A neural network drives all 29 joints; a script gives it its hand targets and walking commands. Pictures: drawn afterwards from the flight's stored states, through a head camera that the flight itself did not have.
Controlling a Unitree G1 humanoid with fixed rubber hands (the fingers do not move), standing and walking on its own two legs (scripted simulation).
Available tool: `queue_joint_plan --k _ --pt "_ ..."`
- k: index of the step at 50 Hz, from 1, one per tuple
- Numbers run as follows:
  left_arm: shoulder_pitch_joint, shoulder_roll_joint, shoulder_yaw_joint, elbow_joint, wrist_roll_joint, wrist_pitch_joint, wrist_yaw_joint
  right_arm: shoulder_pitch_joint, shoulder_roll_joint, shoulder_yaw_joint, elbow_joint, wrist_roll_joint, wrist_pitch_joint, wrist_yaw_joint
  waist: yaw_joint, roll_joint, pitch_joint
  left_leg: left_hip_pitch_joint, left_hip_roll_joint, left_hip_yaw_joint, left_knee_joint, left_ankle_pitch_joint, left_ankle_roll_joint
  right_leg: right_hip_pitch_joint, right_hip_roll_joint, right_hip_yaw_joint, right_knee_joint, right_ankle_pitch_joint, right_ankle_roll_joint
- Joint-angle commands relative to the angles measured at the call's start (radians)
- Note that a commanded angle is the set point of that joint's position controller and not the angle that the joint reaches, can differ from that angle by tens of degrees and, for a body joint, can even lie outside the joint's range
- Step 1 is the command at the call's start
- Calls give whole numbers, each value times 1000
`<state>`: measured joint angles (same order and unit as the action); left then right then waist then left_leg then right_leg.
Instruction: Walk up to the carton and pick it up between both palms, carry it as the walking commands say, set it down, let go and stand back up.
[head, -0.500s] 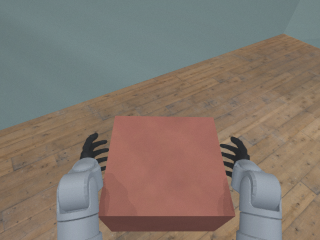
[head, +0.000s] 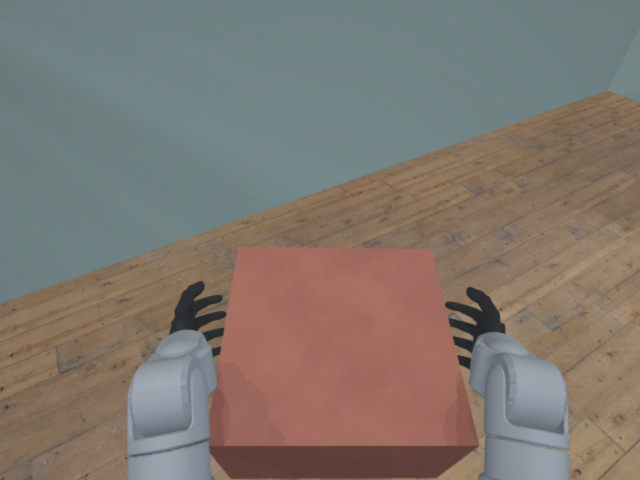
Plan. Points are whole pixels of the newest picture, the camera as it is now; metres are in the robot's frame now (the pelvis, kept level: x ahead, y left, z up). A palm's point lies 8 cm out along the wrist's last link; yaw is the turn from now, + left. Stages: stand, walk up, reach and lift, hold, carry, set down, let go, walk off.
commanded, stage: carry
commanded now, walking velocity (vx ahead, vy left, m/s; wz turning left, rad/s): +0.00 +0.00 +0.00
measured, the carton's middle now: (334, 359) +0.31 +0.00 +0.00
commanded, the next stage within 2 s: none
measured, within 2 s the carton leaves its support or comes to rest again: neither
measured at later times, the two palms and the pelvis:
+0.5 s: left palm (180, 304) +0.36 +0.20 +0.06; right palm (437, 313) +0.34 -0.14 +0.05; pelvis +0.07 +0.04 +0.00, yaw -2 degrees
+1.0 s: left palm (204, 303) +0.35 +0.16 +0.08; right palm (470, 316) +0.33 -0.18 +0.06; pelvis +0.07 +0.00 +0.00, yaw -2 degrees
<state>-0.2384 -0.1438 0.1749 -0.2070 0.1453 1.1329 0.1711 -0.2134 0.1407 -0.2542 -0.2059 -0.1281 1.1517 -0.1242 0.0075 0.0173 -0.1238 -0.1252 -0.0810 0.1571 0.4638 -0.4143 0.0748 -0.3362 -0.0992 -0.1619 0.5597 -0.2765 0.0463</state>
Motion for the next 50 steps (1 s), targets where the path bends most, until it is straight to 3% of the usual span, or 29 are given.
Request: queue_joint_plan --k 1,3,5,6,7,8,9,10,11,12,13,14,16,17,20,22,23,26,27,29,33,35,36,37,38,39,42,44,50 --pt "-490 -914 -765 -77 -453 2 -391 -603 904 859 -125 499 1 351 1 199 -213 375 354 -180 40 1950 -138 -194 70 -23 239 -231 -3" --pt "-523 -957 -788 -72 -448 4 -376 -479 921 782 -53 469 8 357 -22 279 -250 276 274 -106 105 2304 -270 -117 172 -126 161 -225 -40" --pt "-497 -922 -798 -70 -439 6 -377 -469 878 771 -72 468 9 355 4 254 -244 48 218 -70 264 2465 -413 150 149 -152 1 -151 -84" --pt "-456 -904 -793 -133 -442 0 -384 -489 854 807 -129 479 18 348 68 106 -363 -98 144 -20 642 2134 -449 419 47 -41 -148 98 -206" --pt "-465 -948 -763 -57 -446 4 -383 -635 841 826 -200 503 27 351 86 -343 -430 -445 97 -62 1054 710 -320 681 -234 351 -20 911 -388" --pt "-429 -969 -761 -40 -455 3 -366 -609 847 835 -187 496 30 360 43 -423 -316 -616 27 -211 1063 -307 -219 603 -332 500 -21 1336 -447" --pt "-372 -978 -748 -16 -437 14 -368 -607 876 848 -180 510 22 358 36 -341 -177 -617 97 -358 1017 -491 -140 373 -375 540 -61 1124 -385" --pt "-360 -949 -726 -19 -403 20 -375 -577 845 834 -155 490 24 362 24 -160 -115 -480 187 -436 708 -379 -55 151 -321 446 -84 719 -277" --pt "-461 -946 -739 -58 -429 27 -381 -561 884 826 -120 480 19 357 -4 -77 -60 -306 166 -285 401 -181 -45 59 -189 215 -105 509 -155" --pt "-506 -924 -764 -109 -462 22 -387 -507 870 804 -106 464 2 354 5 -84 -125 -249 71 -103 265 22 -69 83 -159 137 -104 369 -129" --pt "-518 -948 -770 -104 -468 18 -388 -559 891 824 -159 472 -3 343 -2 -148 -123 -191 48 -52 162 182 -56 57 -118 57 -76 242 -118" --pt "-504 -901 -663 105 -362 -24 -386 -513 847 682 79 374 -36 354 -10 -56 -190 -90 53 -72 -14 257 -45 92 -85 -1 44 92 -108" --pt "-463 -850 -714 2 -373 -50 -390 -601 872 776 -41 411 -66 357 10 272 -150 -137 388 -571 -161 495 57 -5 47 40 211 -248 -17" --pt "-526 -920 -793 -128 -448 -29 -387 -633 949 855 -154 479 -43 361 18 257 -176 -192 433 -606 -188 462 91 89 59 125 253 -311 -7" --pt "-520 -905 -647 89 -377 -49 -404 -544 883 683 102 339 -65 348 14 80 -216 -147 320 -415 -33 599 64 140 55 111 19 -142 -19" --pt "-453 -901 -670 44 -396 -70 -413 -458 881 714 66 339 -88 341 8 82 -331 -77 242 -261 74 653 16 262 18 138 -94 95 -45" --pt "-395 -820 -519 262 -260 -136 -414 -388 830 585 307 216 -147 347 0 -1 -332 -13 223 -224 105 673 -5 204 -9 162 -38 230 -48" --pt "-568 -911 -682 -57 -387 -192 -415 -583 904 739 -33 349 -228 352 2 102 -340 100 294 -284 116 1166 14 138 31 89 21 78 -16" --pt "-604 -941 -775 -196 -464 -158 -405 -589 922 830 -165 416 -190 342 8 43 -352 37 267 -267 117 1044 8 190 16 116 -43 126 -27" --pt "-468 -909 -731 -55 -422 -107 -396 -584 882 817 -162 403 -143 327 0 -40 -316 -4 242 -226 92 749 -5 211 -13 150 -46 266 -46" --pt "-289 -771 -565 205 -256 -146 -393 -397 760 652 136 248 -169 333 8 33 -396 69 228 -211 115 966 -8 204 -8 113 28 355 -40" --pt "-321 -796 -608 88 -285 -173 -397 -460 795 748 -5 299 -196 339 8 -33 -377 28 233 -202 129 915 -2 232 -19 127 9 394 -42" --pt "-485 -893 -777 -195 -425 -150 -396 -543 860 874 -196 409 -159 342 4 9 -306 36 215 -185 125 951 -14 166 -3 99 -5 429 -43" --pt "-433 -825 -681 -59 -341 -152 -392 -456 863 779 -10 343 -161 344 5 3 -323 7 221 -172 146 923 -17 218 -11 113 -32 445 -48" --pt "-522 -850 -765 -211 -415 -123 -387 -531 884 863 -129 427 -122 346 2 -36 -302 -41 236 -198 113 759 -22 213 -25 126 -31 383 -56" --pt "-444 -790 -631 0 -318 -139 -385 -496 835 747 36 325 -142 341 4 -112 -290 -49 226 -195 102 706 -25 236 -34 132 -38 432 -57" --pt "-320 -800 -618 110 -295 -116 -393 -503 782 761 -21 327 -137 334 2 -57 -303 -73 226 -205 98 645 -12 261 -50 154 -30 452 -65" --pt "-374 -802 -644 62 -309 -124 -392 -484 804 752 13 321 -144 337 1 17 -286 -42 219 -185 109 643 -28 207 -43 155 -21 441 -75" --pt "-483 -824 -687 -53 -365 -151 -394 -525 853 796 -47 348 -165 333 -2 -60 -205 -100 226 -200 92 520 -32 167 -49 161 -53 391 -79"
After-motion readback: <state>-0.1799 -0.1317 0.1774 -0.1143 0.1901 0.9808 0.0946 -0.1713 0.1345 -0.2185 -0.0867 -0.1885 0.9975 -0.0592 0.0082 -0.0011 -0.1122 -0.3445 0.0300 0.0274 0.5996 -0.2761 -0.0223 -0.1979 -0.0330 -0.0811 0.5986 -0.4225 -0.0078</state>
